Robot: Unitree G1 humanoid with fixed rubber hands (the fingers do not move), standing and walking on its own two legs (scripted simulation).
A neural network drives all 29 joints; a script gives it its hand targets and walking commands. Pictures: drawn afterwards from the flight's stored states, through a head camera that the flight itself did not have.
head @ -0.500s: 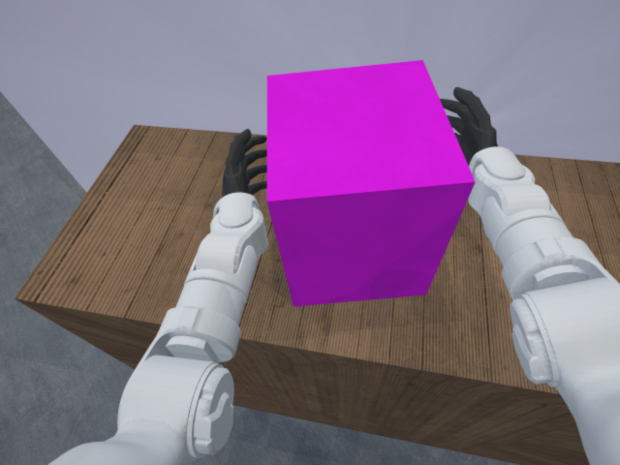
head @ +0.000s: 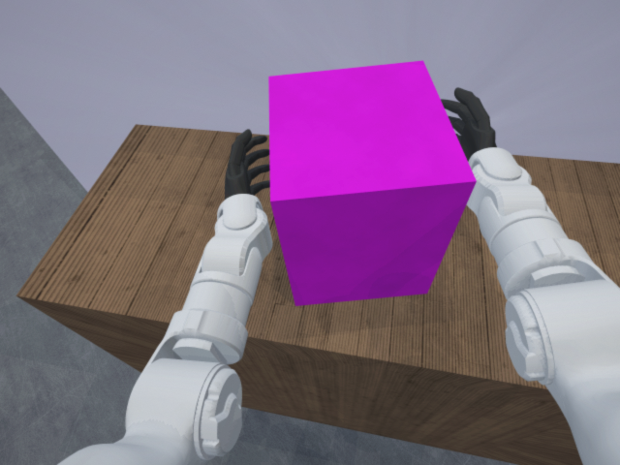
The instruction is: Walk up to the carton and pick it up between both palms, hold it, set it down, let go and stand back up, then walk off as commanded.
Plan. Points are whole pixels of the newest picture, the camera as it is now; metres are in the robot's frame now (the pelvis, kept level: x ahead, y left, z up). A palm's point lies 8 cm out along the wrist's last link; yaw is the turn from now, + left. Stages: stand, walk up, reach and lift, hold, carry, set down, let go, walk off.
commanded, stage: reach and lift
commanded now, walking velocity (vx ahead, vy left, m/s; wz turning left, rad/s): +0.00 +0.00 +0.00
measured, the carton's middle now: (354, 193) +0.48 +0.06 +0.06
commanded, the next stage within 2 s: none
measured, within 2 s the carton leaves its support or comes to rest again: leaves its support in 1.14 s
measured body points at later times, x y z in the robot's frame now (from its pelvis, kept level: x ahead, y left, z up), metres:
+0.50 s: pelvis +0.00 -0.01 +0.00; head +0.08 -0.02 +0.44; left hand +0.42 +0.20 +0.10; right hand +0.52 -0.08 +0.12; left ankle -0.02 +0.14 -0.73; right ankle +0.03 -0.10 -0.73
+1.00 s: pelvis +0.00 +0.00 +0.00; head +0.08 -0.02 +0.45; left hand +0.41 +0.20 +0.10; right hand +0.51 -0.08 +0.12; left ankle -0.02 +0.14 -0.73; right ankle +0.03 -0.10 -0.73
